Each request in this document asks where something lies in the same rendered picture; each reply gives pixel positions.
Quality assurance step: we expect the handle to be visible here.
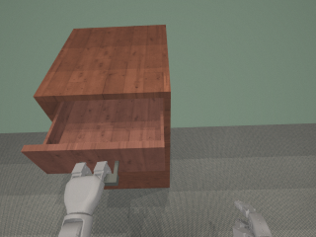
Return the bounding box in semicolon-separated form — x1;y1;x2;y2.
79;160;119;187

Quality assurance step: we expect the left robot forearm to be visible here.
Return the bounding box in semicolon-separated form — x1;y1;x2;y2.
58;212;94;237

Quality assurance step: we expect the robot right hand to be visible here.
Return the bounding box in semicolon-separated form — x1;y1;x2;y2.
232;200;273;237

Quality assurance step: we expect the cabinet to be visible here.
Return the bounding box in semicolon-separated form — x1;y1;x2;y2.
34;25;171;190

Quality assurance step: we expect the robot left hand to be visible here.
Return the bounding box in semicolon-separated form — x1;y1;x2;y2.
64;161;112;215

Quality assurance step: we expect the drawer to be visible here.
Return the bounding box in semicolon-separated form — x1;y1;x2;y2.
21;98;166;174

